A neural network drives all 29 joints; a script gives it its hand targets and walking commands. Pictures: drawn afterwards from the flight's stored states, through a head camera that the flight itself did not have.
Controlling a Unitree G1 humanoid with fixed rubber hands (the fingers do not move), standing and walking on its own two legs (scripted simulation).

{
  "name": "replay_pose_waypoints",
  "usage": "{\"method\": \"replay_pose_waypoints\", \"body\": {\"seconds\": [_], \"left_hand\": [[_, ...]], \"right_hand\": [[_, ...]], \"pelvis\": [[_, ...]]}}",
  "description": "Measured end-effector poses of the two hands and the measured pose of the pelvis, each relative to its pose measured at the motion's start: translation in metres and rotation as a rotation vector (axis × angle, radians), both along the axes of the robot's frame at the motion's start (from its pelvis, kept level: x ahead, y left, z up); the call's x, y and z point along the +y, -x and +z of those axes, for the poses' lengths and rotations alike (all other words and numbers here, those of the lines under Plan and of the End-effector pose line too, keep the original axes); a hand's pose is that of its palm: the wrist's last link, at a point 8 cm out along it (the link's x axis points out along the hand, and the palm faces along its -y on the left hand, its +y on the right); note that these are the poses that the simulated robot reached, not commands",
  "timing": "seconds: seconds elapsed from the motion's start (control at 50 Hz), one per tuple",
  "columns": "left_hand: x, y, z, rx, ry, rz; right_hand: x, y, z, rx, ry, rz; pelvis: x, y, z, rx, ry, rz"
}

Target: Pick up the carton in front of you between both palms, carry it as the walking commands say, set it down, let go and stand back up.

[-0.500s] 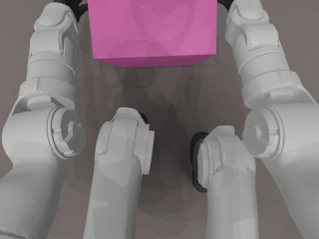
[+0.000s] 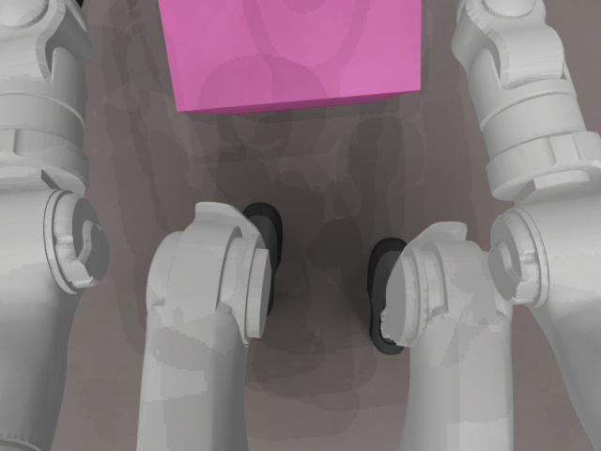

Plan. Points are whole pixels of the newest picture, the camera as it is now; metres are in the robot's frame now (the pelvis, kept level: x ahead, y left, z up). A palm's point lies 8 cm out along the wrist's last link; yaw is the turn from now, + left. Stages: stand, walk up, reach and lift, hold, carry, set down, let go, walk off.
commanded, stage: set down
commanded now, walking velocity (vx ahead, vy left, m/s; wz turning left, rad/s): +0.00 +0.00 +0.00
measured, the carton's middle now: (291, 11) +0.52 +0.10 -0.24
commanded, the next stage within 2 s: let go in 0.96 s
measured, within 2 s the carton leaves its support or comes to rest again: neither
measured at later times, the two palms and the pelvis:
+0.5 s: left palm out of the picture +0.50 +0.31 +0.01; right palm out of the picture +0.57 -0.07 +0.01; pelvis +0.01 +0.00 +0.11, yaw +0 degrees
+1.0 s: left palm out of the picture +0.50 +0.32 +0.16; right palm out of the picture +0.57 -0.08 +0.16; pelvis +0.04 +0.01 +0.26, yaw +2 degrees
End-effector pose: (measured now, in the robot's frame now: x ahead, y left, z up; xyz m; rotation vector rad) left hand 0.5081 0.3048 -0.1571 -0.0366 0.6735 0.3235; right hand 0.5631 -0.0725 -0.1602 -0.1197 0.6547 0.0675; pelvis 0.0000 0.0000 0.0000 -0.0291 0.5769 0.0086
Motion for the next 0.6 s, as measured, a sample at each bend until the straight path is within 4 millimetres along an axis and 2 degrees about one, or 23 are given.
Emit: {"method": "replay_pose_waypoints", "body": {"seconds": [0.08,0.24,0.44,0.6], "left_hand": [[-0.002,-0.001,0.032,-0.039,0.001,-0.009],[0.002,0.009,0.094,-0.019,-0.006,-0.011],[0.003,0.003,0.15,-0.03,-0.015,-0.017],[0.01,0.006,0.195,-0.031,-0.02,-0.016]], "right_hand": [[0.007,-0.003,0.035,-0.031,0.009,-0.005],[0.012,-0.007,0.102,-0.001,0.019,-0.031],[0.002,-0.008,0.153,-0.018,0.016,-0.041],[0.002,-0.007,0.196,-0.027,0.019,-0.032]], "pelvis": [[-0.001,0.0,0.013,0.011,0.006,0.011],[-0.002,-0.003,0.057,0.096,0.021,0.027],[-0.001,-0.01,0.101,0.182,0.026,0.026],[0.0,-0.017,0.142,0.211,0.022,0.032]]}}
